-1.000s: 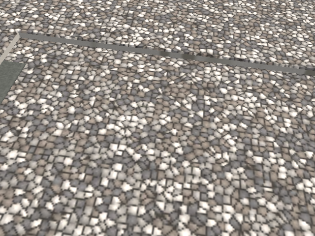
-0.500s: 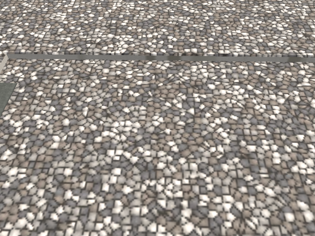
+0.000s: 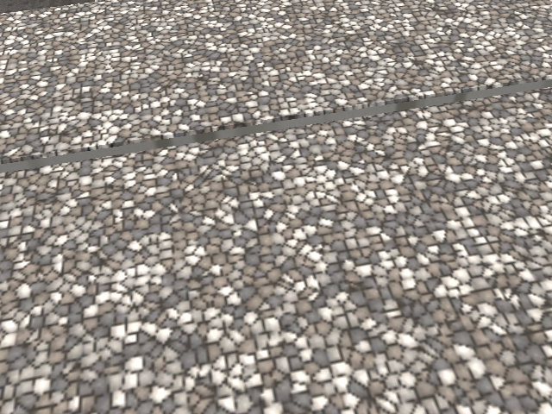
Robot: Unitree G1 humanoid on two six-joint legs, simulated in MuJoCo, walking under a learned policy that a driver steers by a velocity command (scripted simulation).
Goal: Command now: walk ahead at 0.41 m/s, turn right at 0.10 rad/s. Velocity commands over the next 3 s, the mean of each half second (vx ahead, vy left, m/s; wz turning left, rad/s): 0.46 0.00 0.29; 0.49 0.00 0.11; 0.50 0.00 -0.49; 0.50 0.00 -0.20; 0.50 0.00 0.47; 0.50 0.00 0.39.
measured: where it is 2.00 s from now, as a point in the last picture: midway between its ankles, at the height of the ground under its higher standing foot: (217, 245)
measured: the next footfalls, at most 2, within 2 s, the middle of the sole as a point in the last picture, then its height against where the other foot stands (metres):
left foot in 0.24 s outside the picture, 0.05 m lower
right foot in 0.68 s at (255, 398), level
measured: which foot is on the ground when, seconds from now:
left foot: up 0.00-0.22, down 0.24-0.68, up 0.70-1.00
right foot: down 0.00-0.24, up 0.26-0.66, down 0.68-1.00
